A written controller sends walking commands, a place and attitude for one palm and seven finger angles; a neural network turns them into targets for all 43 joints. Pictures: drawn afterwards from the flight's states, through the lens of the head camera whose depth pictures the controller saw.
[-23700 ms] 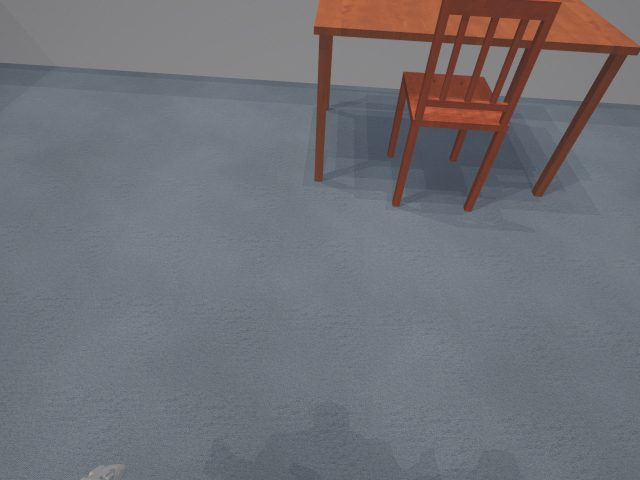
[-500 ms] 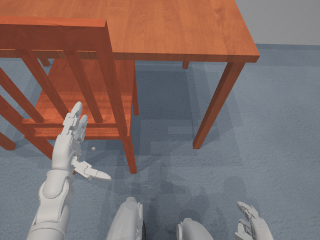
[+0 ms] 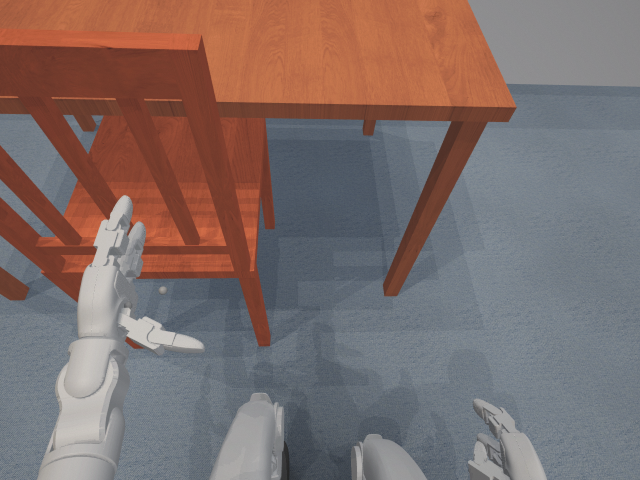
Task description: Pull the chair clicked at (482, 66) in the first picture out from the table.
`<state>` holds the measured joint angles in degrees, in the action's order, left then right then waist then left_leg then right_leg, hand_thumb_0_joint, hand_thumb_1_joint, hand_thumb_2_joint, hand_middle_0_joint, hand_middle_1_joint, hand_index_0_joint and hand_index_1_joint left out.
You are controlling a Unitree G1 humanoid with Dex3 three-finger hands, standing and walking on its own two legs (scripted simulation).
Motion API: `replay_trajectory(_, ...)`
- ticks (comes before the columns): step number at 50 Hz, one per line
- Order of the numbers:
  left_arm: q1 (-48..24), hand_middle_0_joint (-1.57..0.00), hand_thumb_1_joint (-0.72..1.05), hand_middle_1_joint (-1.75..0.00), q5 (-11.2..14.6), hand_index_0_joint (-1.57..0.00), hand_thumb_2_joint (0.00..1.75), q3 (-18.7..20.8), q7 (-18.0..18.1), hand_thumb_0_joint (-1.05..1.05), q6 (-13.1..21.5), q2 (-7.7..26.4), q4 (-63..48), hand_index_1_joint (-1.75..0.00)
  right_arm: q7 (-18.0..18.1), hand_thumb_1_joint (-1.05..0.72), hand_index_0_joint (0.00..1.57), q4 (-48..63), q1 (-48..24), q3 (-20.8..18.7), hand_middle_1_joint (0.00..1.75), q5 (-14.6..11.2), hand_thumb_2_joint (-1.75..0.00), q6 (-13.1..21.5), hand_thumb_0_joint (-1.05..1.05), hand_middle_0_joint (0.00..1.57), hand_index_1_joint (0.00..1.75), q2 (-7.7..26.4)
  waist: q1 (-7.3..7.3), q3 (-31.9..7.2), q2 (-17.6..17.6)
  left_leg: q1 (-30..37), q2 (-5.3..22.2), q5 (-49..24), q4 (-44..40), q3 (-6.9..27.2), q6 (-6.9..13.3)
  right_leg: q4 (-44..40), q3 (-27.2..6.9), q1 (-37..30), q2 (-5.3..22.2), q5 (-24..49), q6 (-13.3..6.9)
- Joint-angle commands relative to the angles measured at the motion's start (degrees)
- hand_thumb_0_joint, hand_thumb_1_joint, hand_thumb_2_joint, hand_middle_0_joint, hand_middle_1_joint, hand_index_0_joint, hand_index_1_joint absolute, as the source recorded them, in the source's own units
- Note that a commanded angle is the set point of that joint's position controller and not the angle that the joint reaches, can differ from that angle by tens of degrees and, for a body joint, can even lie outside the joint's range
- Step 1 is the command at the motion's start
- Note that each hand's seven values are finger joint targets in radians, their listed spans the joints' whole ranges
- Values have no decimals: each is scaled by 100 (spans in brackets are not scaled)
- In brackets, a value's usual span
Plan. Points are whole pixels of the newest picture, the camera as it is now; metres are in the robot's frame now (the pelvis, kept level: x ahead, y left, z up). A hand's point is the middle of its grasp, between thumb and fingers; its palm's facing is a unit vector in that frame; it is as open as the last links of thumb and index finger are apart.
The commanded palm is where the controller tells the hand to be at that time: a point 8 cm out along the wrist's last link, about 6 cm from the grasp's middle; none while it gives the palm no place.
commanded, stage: aim the fingers beside a spindle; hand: left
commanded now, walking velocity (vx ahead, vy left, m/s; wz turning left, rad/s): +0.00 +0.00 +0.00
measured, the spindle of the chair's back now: (94, 183) +0.47 +0.33 +0.05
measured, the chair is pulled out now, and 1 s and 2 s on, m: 0.00 0.00 0.00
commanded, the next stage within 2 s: push the fingers through the gap in 0.40 s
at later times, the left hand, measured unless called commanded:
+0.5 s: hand (162, 283) +0.33 +0.21 +0.03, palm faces +0.06 -1.00 -0.04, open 17.0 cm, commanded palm +0.31 +0.24 +0.03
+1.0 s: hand (178, 260) +0.37 +0.20 +0.03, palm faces +0.06 -1.00 -0.01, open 17.0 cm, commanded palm +0.36 +0.25 +0.03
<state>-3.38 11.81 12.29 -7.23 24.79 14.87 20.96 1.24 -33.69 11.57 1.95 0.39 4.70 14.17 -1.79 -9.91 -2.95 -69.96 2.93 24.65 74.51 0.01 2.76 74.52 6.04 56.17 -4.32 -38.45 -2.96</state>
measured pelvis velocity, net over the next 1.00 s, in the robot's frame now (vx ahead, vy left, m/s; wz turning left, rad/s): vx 0.00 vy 0.01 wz -0.01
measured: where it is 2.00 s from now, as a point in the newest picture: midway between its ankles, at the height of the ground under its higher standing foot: outside the picture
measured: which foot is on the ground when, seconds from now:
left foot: down 0.00-1.00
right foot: down 0.00-1.00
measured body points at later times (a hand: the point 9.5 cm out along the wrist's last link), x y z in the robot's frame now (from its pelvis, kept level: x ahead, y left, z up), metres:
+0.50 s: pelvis +0.00 +0.01 +0.00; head +0.09 +0.02 +0.45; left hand +0.33 +0.26 +0.04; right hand +0.15 -0.23 -0.10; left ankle +0.10 +0.09 -0.61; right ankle -0.02 -0.10 -0.61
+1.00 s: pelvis +0.00 +0.01 +0.00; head +0.11 +0.03 +0.44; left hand +0.36 +0.25 +0.03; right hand +0.14 -0.24 -0.10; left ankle +0.10 +0.09 -0.61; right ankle -0.02 -0.10 -0.61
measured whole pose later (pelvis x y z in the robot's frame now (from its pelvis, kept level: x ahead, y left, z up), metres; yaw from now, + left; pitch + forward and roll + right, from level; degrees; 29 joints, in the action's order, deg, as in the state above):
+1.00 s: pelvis +0.00 +0.01 +0.00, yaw -1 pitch +22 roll -5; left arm -13.4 11.4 12.2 -8.2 22.7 15.1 30.0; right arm 1.1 -35.4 13.4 2.4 0.2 3.5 14.3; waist -2.6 -10.5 -3.0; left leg -71.2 2.9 24.6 73.7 -0.6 3.7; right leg 73.1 5.3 57.4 -4.3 -37.7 -1.9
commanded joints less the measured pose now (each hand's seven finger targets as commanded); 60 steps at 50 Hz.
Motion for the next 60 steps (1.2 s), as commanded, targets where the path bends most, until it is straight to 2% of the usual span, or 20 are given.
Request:
replay_trajectory(1,-898,-6,-50,-8,110,-6,30,-39,-165,0,367,722,-1364,-8,60,-90,20,704,-6,-342,30,-32,-90,271,0,20,30,836,-53,-2117,-333,3180,-59,-919,-940,538,-76,-1387,-456,384,52,1602,111)
replay_trajectory(4,-785,-6,-50,-8,190,-6,30,-457,-421,0,73,368,-949,-8,81,-90,20,682,36,-339,30,-96,-90,265,0,20,30,863,-181,-1667,-11,2821,-62,-534,-971,552,-45,-1533,-453,468,82,1329,149)
replay_trajectory(6,-844,-6,-50,-8,204,-6,30,-307,-459,0,-16,463,-555,-8,111,-90,20,627,68,-348,30,-112,-90,246,0,20,30,891,-199,-1401,373,2411,-70,-399,-880,505,-15,-1535,-480,488,89,1255,161)
replay_trajectory(8,-1071,-6,-50,-8,200,-6,30,-143,-383,0,27,595,-627,-8,104,-90,20,654,25,-340,30,-95,-90,240,0,20,30,885,-125,-1400,175,2278,-102,-233,-846,459,-27,-1494,-500,531,102,1064,142)
replay_trajectory(10,-1486,-6,-50,-8,115,-6,30,360,-159,0,234,1126,-1051,-8,118,-90,20,647,9,-351,30,-51,-90,254,0,20,30,901,21,-1689,-275,2533,-90,-340,-839,498,-71,-1301,-457,613,74,1096,78)
replay_trajectory(12,-1585,-6,-50,-8,36,-6,30,567,101,0,470,1318,-1645,-8,88,-90,20,728,-18,-352,30,11,-90,268,0,20,30,864,135,-2198,-726,3204,-77,-674,-954,616,-125,-1209,-405,601,71,1280,34)
replay_trajectory(15,-1371,-6,-50,-8,-24,-6,30,700,332,0,604,1457,-1966,-8,71,-90,20,743,0,-351,30,56,-90,281,0,20,30,845,146,-2541,-664,3521,-38,-1028,-987,695,-130,-1189,-400,468,30,1521,34)
replay_trajectory(17,-1167,-6,-50,-8,-33,-6,30,356,266,0,509,1097,-1661,-8,42,-90,20,695,4,-325,30,39,-90,257,0,20,30,820,35,-2377,-571,3488,-31,-1039,-1000,678,-129,-1253,-376,497,36,1560,64)
replay_trajectory(20,-794,-6,-50,-8,1,-6,30,-237,-104,0,90,453,-473,-8,42,-90,20,639,72,-311,30,-34,-90,188,0,20,30,853,-202,-1611,32,2763,-59,-503,-984,583,-59,-1450,-402,587,43,1288,132)
replay_trajectory(23,-949,-6,-50,-8,154,-6,30,-471,-474,0,-189,233,32,-8,67,-90,20,650,83,-306,30,-132,-90,142,0,20,30,904,-242,-1218,476,2143,-97,-105,-920,484,-18,-1594,-488,513,96,1017,166)
replay_trajectory(25,-1322,-6,-50,-8,182,-6,30,-476,-543,0,-117,295,-289,-8,93,-90,20,697,76,-331,30,-133,-90,184,0,20,30,914,-195,-1398,167,2310,-102,-211,-883,488,-22,-1493,-474,579,110,1066,128)
replay_trajectory(30,-2204,-6,-50,-8,30,-6,30,581,141,0,661,1483,-1853,-8,115,-90,20,594,111,-372,30,59,-90,318,0,20,30,930,42,-2519,-796,3521,-26,-1010,-863,741,-148,-1088,-370,803,42,1456,23)
replay_trajectory(31,-2098,-6,-50,-8,-18,-6,30,536,266,0,738,1362,-1793,-8,84,-90,20,578,101,-356,30,99,-90,320,0,20,30,876,46,-2602,-788,3613,-38,-1083,-863,765,-156,-1074,-364,832,45,1490,26)
replay_trajectory(34,-2165,-6,-50,-8,-162,-6,30,451,394,0,718,1182,-959,-8,35,-90,20,430,79,-324,30,112,-90,265,0,20,30,857,-109,-2145,-508,3090,-28,-660,-781,754,-153,-1029,-340,1032,27,1261,57)
replay_trajectory(38,-1960,-6,-50,-8,-126,-6,30,92,-14,0,159,833,117,-8,21,-90,20,488,155,-318,30,11,-90,108,0,20,30,931,-175,-1904,-190,2631,-74,-403,-794,561,-107,-1263,-429,829,47,1178,103)
replay_trajectory(40,-1956,-6,-50,-8,-32,-6,30,-73,-269,0,-85,699,120,-8,34,-90,20,565,224,-340,30,-49,-90,72,0,20,30,967,-171,-2120,-247,2859,-61,-591,-864,575,-100,-1317,-422,721,49,1329,98)
replay_trajectory(44,-2363,-6,-50,-8,154,-6,30,43,-314,0,-45,875,-705,-8,79,-90,20,598,258,-383,30,-80,-90,76,0,20,30,959,-136,-2462,-338,3415,-33,-1076,-935,662,-111,-1357,-367,585,51,1653,77)
replay_trajectory(51,-3031,-6,-50,-8,-129,-6,30,746,197,0,542,1444,57,-8,58,-90,20,263,344,-345,30,71,-90,78,0,20,30,901,-186,-2087,-270,2768,-47,-803,-682,587,-118,-1144,-401,852,2,1415,82)
replay_trajectory(54,-2893,-6,-50,-8,-199,-6,30,406,6,0,474,1175,290,-8,-5,-90,20,332,389,-353,30,62,-90,25,0,20,30,926,-185,-2272,-592,3106,-41,-915,-776,606,-158,-1164,-392,898,8,1481,58)
replay_trajectory(60,-3380,-6,-50,-8,-47,-6,30,259,-308,0,159,1109,470,-8,23,-90,20,324,502,-382,30,-16,-90,-65,0,20,30,1004,-344,-2291,-447,3277,2,-914,-863,710,-134,-1284,-360,975,7,1499,63)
